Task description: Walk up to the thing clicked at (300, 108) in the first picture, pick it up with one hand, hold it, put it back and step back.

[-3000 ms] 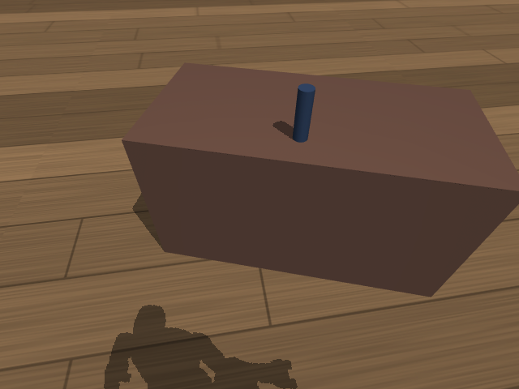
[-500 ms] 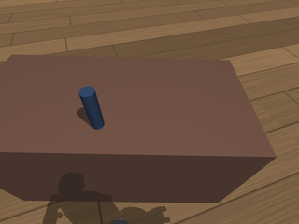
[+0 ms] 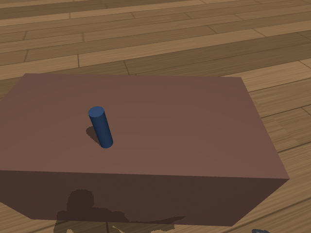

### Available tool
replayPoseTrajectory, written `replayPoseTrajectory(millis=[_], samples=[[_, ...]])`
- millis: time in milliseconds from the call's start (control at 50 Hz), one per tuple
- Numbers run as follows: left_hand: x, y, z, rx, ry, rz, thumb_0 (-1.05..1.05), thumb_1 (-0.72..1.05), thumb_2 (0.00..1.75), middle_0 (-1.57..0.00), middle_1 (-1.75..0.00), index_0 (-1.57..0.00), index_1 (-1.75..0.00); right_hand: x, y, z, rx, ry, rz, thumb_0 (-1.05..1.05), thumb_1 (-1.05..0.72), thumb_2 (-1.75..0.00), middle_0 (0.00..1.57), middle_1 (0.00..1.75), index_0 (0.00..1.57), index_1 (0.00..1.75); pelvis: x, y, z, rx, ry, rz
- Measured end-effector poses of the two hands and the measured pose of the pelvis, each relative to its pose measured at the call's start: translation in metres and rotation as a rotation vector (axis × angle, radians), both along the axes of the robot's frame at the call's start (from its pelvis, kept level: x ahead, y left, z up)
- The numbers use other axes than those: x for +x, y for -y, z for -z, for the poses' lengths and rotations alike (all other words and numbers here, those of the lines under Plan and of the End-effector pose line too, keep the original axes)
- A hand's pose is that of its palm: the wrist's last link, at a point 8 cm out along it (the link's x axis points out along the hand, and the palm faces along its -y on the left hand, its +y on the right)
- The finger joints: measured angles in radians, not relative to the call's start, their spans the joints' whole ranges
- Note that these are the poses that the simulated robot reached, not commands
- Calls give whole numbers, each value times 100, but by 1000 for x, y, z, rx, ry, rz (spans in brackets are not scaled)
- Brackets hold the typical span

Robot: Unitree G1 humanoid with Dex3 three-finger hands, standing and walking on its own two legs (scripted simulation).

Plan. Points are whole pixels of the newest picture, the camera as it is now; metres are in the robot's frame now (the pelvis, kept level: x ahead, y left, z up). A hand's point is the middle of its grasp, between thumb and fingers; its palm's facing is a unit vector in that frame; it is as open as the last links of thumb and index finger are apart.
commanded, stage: walk up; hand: left
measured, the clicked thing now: (101, 128) +0.47 +0.21 -0.04
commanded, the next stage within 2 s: stand in 0.90 s
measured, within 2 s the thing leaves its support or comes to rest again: neither
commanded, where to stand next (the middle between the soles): +0.04 +0.01 m, yaw +0 degrees
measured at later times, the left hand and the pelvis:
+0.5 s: hand out of the picture +0.07 +0.27 -0.16, palm faces +0.00 -0.95 -0.31, open 7.4 cm; pelvis +0.00 +0.02 +0.01, yaw +1 degrees
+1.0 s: hand out of the picture +0.09 +0.27 -0.15, palm faces +0.02 -0.94 -0.33, open 7.4 cm; pelvis +0.02 +0.01 +0.01, yaw +1 degrees
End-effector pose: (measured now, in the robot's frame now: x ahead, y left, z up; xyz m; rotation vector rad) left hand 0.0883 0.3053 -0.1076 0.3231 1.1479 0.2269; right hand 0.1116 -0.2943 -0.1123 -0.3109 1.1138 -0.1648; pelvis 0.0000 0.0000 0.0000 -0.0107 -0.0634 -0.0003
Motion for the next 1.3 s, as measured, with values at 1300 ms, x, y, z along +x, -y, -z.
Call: replayPoseTrajectory(millis=[1300], samples=[[-1, 0, 8, -36, -108, -10, 1, 91, 90, -21, -30, -20, -30, -19, -6, -1, -17, -127, 61, 1, -91, -90, 20, 30, 20, 30, 29, -10, -8, 8, -30, -4]])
